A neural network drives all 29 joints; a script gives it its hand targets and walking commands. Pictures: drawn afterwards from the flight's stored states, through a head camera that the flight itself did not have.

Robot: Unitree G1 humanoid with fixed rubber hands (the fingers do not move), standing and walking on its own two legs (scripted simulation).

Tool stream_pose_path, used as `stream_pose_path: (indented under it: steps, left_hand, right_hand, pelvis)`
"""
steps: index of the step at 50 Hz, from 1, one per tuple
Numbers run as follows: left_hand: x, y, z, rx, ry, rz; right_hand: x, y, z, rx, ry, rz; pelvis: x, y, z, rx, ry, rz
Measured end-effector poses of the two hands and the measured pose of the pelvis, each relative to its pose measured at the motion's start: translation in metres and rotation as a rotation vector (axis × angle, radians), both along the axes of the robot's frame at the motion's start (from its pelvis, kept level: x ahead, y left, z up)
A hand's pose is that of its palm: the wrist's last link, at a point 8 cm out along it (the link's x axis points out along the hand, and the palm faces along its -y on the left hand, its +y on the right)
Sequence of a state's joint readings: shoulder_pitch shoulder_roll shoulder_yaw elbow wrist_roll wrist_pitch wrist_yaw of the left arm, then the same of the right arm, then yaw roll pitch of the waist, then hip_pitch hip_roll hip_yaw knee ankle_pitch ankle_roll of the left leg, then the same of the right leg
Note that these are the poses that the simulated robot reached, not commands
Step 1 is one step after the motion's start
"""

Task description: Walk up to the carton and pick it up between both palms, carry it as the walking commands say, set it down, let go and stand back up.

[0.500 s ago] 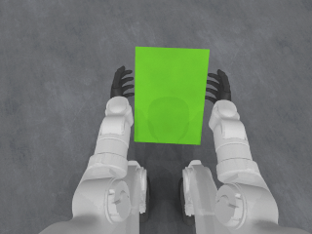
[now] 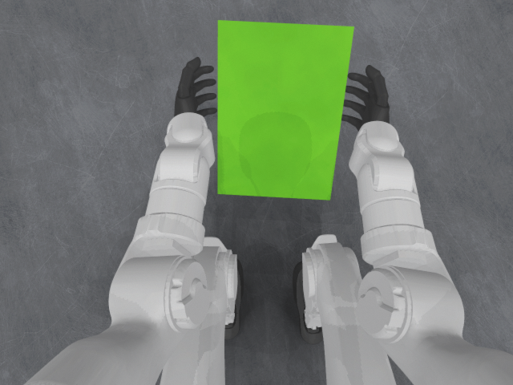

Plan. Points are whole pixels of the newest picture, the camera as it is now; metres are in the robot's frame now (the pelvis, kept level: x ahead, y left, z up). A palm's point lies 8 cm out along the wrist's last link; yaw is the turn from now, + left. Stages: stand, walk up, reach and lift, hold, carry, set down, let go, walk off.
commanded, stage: set down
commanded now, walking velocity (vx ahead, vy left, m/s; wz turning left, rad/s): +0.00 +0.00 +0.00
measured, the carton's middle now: (277, 111) +0.53 -0.02 -0.19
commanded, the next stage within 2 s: none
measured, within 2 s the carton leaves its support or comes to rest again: neither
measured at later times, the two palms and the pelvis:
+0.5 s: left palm (201, 119) +0.52 +0.11 -0.18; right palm (354, 125) +0.50 -0.15 -0.18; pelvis +0.00 +0.00 -0.06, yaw +0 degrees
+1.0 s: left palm (212, 117) +0.55 +0.10 -0.25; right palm (349, 123) +0.53 -0.17 -0.25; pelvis +0.00 +0.00 -0.11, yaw -1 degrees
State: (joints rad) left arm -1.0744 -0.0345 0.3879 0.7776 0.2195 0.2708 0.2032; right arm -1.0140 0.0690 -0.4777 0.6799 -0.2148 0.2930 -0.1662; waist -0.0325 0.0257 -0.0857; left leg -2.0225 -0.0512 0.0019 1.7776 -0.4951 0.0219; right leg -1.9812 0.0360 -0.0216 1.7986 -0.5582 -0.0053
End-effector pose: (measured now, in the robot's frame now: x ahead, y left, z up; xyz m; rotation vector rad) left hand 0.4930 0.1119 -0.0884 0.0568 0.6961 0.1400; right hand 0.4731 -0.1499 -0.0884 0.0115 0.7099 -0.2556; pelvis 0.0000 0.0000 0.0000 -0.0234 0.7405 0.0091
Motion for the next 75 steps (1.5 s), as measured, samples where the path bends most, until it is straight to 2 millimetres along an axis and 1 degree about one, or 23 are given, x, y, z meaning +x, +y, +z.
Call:
stream_pose_path:
  steps: [21, 43, 50, 60, 75]
  left_hand:
    - [0.022, 0.000, -0.078, -0.004, 0.020, -0.020]
    - [0.043, -0.001, -0.159, -0.017, 0.048, -0.051]
    - [0.055, -0.009, -0.166, -0.050, 0.026, -0.083]
    - [0.069, -0.008, -0.177, -0.066, -0.004, -0.097]
    - [0.077, -0.007, -0.184, -0.088, -0.006, -0.113]
  right_hand:
    - [0.023, -0.003, -0.074, 0.000, 0.008, 0.028]
    - [0.044, -0.008, -0.152, 0.009, 0.023, 0.062]
    - [0.054, -0.020, -0.165, 0.004, 0.025, 0.062]
    - [0.067, -0.023, -0.176, 0.036, -0.016, 0.076]
    - [0.074, -0.025, -0.183, 0.059, -0.021, 0.081]
  pelvis:
    - [-0.004, -0.002, -0.049, -0.002, 0.025, -0.002]
    - [-0.004, -0.002, -0.094, 0.000, -0.021, -0.006]
    - [-0.005, -0.003, -0.106, 0.002, -0.050, -0.014]
    - [-0.006, -0.006, -0.121, 0.010, -0.079, -0.024]
    - [0.004, -0.009, -0.123, 0.009, -0.063, -0.029]
